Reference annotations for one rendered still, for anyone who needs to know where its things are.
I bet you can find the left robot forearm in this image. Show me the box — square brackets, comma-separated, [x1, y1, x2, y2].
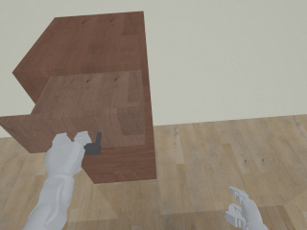
[22, 173, 75, 230]

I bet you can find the cabinet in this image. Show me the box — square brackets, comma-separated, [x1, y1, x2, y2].
[12, 11, 157, 184]

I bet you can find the right robot hand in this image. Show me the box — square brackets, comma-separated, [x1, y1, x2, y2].
[225, 186, 263, 230]

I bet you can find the drawer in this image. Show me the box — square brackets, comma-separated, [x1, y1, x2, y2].
[0, 70, 146, 153]

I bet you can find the right robot forearm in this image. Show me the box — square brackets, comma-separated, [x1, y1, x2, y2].
[245, 220, 269, 230]

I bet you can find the handle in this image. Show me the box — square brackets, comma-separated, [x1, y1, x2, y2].
[51, 132, 102, 156]

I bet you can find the left robot hand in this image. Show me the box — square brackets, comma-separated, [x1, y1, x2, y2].
[44, 130, 92, 177]

